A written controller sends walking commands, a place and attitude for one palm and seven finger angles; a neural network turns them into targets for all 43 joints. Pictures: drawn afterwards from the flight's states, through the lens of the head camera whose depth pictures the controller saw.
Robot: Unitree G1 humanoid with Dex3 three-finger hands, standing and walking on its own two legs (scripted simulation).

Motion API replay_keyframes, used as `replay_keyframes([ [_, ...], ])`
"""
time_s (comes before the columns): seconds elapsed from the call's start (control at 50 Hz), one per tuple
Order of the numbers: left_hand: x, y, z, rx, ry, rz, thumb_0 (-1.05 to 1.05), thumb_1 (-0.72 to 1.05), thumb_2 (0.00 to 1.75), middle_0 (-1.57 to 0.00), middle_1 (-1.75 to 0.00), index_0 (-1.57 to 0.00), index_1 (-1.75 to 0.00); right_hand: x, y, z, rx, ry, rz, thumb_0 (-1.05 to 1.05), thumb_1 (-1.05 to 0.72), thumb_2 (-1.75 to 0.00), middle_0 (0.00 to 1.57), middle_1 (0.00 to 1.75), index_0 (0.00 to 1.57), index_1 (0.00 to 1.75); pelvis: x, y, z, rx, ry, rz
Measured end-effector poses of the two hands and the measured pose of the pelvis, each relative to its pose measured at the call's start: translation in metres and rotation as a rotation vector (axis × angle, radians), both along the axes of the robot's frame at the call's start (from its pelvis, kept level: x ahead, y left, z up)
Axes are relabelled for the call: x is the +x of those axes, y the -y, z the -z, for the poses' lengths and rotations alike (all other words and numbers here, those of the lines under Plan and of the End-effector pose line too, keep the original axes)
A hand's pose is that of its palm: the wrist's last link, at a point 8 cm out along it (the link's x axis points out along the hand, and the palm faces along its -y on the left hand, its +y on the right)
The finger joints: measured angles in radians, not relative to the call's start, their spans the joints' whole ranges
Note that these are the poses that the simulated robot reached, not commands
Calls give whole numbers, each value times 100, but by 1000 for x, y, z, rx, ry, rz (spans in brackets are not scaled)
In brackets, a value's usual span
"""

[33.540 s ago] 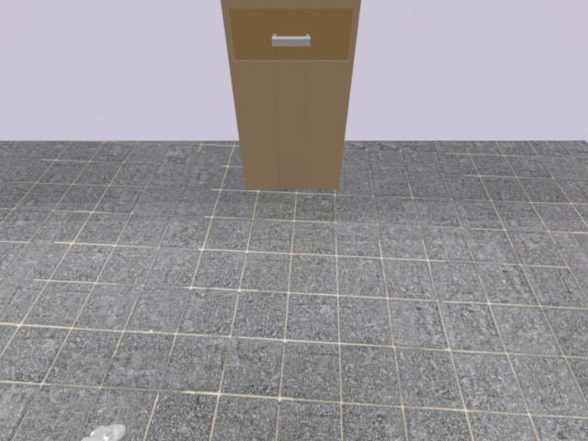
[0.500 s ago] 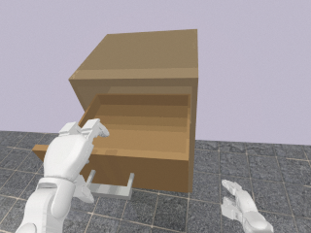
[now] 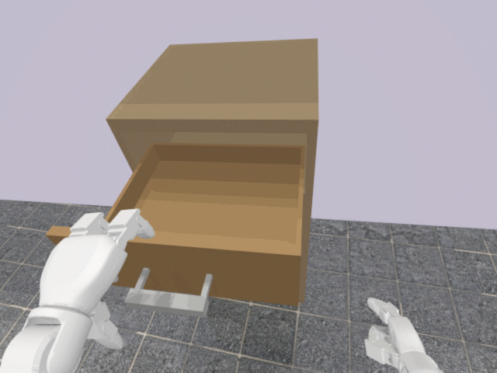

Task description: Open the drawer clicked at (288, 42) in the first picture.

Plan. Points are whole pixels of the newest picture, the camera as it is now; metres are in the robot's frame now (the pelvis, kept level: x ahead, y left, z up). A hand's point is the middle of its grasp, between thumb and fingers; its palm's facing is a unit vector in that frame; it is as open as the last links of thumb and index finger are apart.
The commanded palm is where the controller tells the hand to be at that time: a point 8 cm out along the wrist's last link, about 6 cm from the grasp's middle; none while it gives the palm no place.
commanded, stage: draw the hand back to the body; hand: left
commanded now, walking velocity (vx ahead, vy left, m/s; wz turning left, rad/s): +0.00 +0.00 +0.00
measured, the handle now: (171, 289) +0.25 +0.19 -0.01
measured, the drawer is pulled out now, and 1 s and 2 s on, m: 0.30 0.30 0.30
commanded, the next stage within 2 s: step back with the hand held close in 1.16 s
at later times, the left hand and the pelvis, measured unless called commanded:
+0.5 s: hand (99, 246) +0.21 +0.22 +0.18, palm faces +0.37 -0.86 -0.35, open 12.6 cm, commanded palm +0.16 +0.26 +0.18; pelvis +0.03 +0.01 +0.00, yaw +2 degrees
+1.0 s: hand (83, 255) +0.20 +0.25 +0.16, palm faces +0.43 -0.80 -0.42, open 8.3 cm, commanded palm +0.15 +0.29 +0.18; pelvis +0.03 +0.00 +0.00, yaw +2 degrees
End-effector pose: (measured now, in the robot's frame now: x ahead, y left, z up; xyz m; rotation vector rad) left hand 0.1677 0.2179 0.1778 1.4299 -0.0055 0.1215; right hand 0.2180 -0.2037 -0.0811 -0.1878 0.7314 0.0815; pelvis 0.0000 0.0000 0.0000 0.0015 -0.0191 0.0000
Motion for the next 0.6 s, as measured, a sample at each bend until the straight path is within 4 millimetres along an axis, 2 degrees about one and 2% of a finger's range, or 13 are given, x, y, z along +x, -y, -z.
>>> replay_keyframes([
  [0.18,-1,-22,-10,34,44,-34,0,-49,30,-32,-120,-32,-120,2,-12,-1,24,9,11,1,-90,-90,20,30,20,30,3,-5,0,-2,-5,-1],
  [0.22,0,-26,-6,-340,88,-25,0,-49,30,-32,-120,-32,-120,2,-15,-4,32,50,30,1,-90,-90,20,30,20,30,3,-7,1,-2,10,-8],
  [0.26,0,-26,4,-643,145,-20,0,-48,30,-32,-119,-32,-119,-1,-18,-9,32,100,50,1,-90,-90,20,30,20,30,5,-7,1,0,22,-8],
  [0.3,-1,-23,11,-843,191,-14,-1,-45,32,-31,-117,-31,-117,-5,-19,-13,16,130,62,1,-90,-90,20,30,20,30,8,-6,1,1,29,-9],
  [0.34,-2,-22,10,-952,244,3,-1,-41,33,-31,-114,-31,-115,-9,-20,-16,-6,146,63,1,-90,-90,20,30,20,30,13,-5,0,1,33,-13],
  [0.4,-2,-25,1,-1004,320,27,-1,-34,36,-31,-110,-30,-110,-13,-18,-17,-31,147,60,1,-90,-90,20,30,20,30,20,-4,0,-1,38,-20],
  [0.48,2,-39,-11,-980,385,22,-1,-22,41,-30,-102,-29,-102,-14,-13,-11,-44,124,65,1,-90,-90,20,30,20,30,25,-6,-1,-5,40,-26],
  [0.6,10,-50,-4,-973,353,-36,0,-3,50,-28,-89,-27,-90,-10,-5,-6,-49,86,87,1,-90,-90,20,30,20,30,28,-7,-2,-4,22,-23],
])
